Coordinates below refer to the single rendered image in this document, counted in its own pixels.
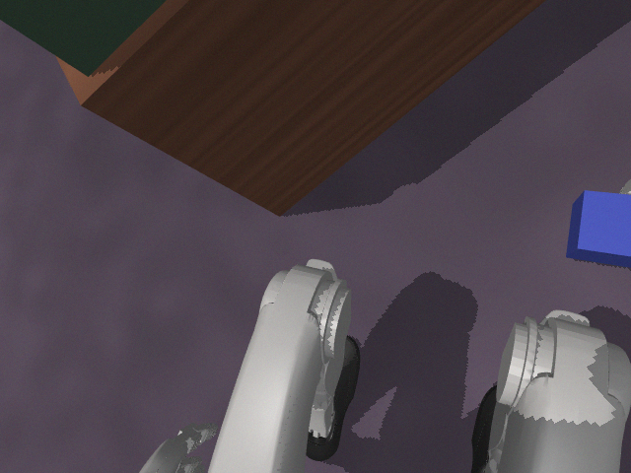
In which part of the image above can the left robot foot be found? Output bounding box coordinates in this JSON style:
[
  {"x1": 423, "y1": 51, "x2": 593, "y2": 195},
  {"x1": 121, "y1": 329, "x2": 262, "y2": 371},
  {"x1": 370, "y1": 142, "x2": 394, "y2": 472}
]
[{"x1": 306, "y1": 336, "x2": 360, "y2": 461}]

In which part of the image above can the left robot hand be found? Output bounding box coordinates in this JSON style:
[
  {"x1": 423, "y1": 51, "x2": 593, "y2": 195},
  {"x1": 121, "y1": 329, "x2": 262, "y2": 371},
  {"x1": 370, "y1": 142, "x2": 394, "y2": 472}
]
[{"x1": 139, "y1": 423, "x2": 218, "y2": 473}]

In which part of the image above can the bed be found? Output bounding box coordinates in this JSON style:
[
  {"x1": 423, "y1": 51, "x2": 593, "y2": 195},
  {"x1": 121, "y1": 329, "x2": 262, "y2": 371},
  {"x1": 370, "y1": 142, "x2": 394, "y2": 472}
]
[{"x1": 0, "y1": 0, "x2": 546, "y2": 217}]

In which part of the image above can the right robot foot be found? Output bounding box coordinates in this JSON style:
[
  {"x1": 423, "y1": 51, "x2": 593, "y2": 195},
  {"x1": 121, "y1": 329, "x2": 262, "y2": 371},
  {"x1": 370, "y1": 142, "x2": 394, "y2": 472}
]
[{"x1": 471, "y1": 385, "x2": 497, "y2": 473}]

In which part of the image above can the carton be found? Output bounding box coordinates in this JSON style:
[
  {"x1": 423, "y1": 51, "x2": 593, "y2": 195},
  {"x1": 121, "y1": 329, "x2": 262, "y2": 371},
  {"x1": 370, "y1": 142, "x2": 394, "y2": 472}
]
[{"x1": 566, "y1": 190, "x2": 631, "y2": 268}]

